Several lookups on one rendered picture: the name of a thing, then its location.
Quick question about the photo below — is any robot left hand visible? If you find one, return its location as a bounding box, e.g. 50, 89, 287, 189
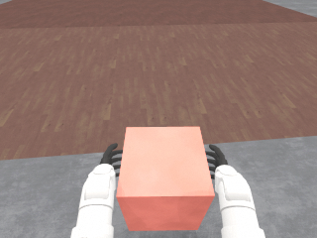
99, 143, 123, 177

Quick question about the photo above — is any robot left forearm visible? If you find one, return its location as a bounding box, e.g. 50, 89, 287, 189
70, 164, 116, 238

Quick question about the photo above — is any robot right forearm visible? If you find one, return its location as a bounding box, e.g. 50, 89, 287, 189
214, 165, 265, 238

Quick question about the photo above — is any carton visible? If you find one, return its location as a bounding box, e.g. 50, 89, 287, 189
116, 126, 215, 231

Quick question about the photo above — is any robot right hand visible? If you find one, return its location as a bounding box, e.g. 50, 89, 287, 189
205, 144, 228, 179

